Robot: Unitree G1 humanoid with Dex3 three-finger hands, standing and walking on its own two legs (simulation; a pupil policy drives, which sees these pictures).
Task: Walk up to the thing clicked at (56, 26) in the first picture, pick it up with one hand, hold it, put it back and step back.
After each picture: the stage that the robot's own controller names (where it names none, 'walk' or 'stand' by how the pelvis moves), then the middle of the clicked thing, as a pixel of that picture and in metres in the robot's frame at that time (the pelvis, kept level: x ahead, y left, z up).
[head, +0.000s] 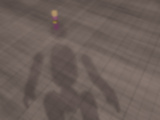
stand; (55, 20) +1.72 +0.37 -0.66
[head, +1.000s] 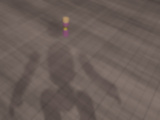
walk; (65, 27) +1.61 +0.19 -0.64
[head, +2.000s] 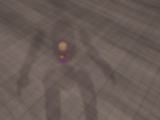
walk; (62, 54) +1.08 +0.18 -0.64
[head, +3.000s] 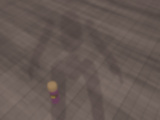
walk; (53, 93) +0.66 +0.23 -0.64
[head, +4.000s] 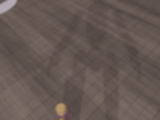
walk; (63, 114) +0.45 +0.21 -0.63
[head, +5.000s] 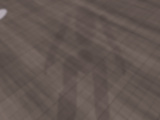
stand; out of the picture +0.37 +0.18 -0.66
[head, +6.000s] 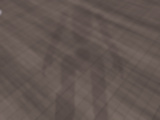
stand; out of the picture +0.37 +0.20 -0.66
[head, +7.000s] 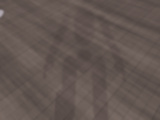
stand; out of the picture +0.39 +0.20 -0.66
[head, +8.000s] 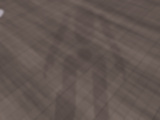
stand; out of the picture +0.38 +0.21 -0.66
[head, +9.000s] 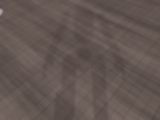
go down; out of the picture +0.37 +0.21 -0.66
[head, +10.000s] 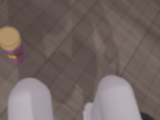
go down; (14, 48) +0.46 +0.24 -0.25
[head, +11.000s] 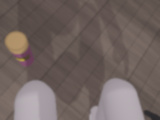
close in; (22, 51) +0.46 +0.23 -0.26
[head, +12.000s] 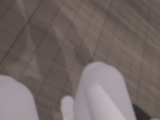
close in; out of the picture +0.44 +0.28 -0.16
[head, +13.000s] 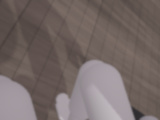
close; out of the picture +0.44 +0.29 -0.16
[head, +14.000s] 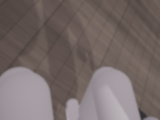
lift; out of the picture +0.34 +0.26 -0.15
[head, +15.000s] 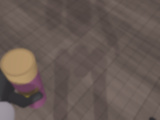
lift; (29, 84) +0.32 +0.17 +0.04
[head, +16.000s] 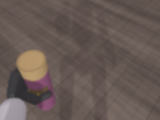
hold; (40, 85) +0.32 +0.15 +0.05
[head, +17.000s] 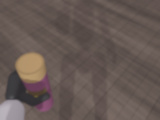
hold; (38, 86) +0.32 +0.16 +0.04
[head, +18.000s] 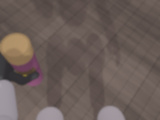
crouch; (26, 65) +0.39 +0.19 -0.02
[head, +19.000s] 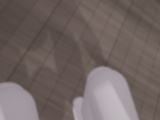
lower; out of the picture +0.46 +0.26 -0.11
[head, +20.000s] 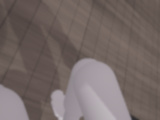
lower; out of the picture +0.45 +0.29 -0.17
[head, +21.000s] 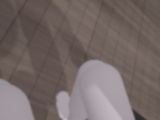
lower; out of the picture +0.44 +0.29 -0.16
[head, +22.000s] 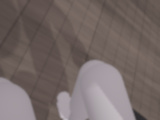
lower; out of the picture +0.43 +0.30 -0.16
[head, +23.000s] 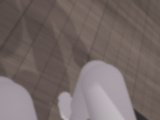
rest; out of the picture +0.43 +0.29 -0.16
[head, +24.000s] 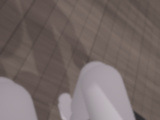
withdraw; out of the picture +0.43 +0.27 -0.17
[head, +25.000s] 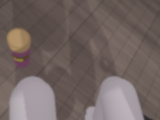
stand; (20, 51) +0.45 +0.23 -0.22
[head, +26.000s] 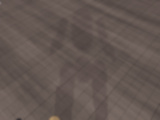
stand; out of the picture +0.39 +0.17 -0.58
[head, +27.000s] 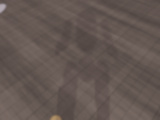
stand; out of the picture +0.41 +0.18 -0.60
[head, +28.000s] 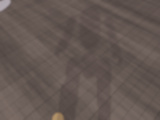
stand; out of the picture +0.40 +0.17 -0.60
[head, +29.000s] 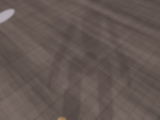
walk; out of the picture +0.42 +0.17 -0.65
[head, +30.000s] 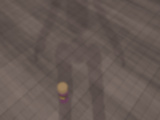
walk; (63, 93) +0.54 +0.14 -0.63
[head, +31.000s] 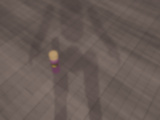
walk; (54, 62) +0.82 +0.24 -0.63
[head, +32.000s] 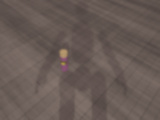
stand; (64, 61) +1.02 +0.20 -0.64
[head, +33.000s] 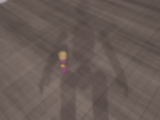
stand; (63, 62) +1.03 +0.21 -0.66
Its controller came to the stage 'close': yes
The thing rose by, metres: 0.68
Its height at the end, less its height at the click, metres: +0.00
